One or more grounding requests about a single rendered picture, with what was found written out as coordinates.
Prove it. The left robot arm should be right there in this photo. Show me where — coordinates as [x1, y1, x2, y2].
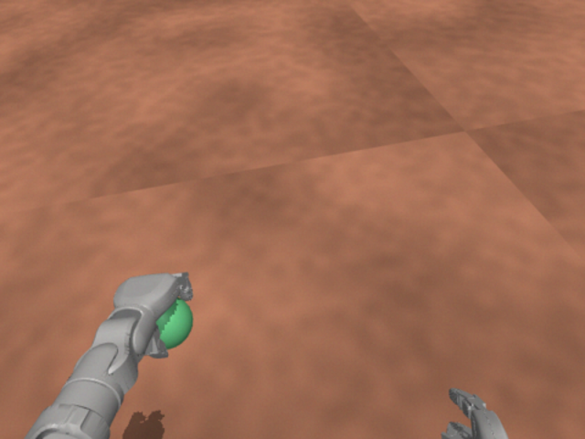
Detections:
[24, 304, 156, 439]

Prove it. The right robot hand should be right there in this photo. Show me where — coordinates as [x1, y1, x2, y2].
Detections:
[441, 388, 509, 439]

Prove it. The left robot hand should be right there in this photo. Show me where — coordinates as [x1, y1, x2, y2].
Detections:
[113, 272, 193, 359]

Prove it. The ball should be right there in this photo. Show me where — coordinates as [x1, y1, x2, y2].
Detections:
[156, 297, 193, 349]

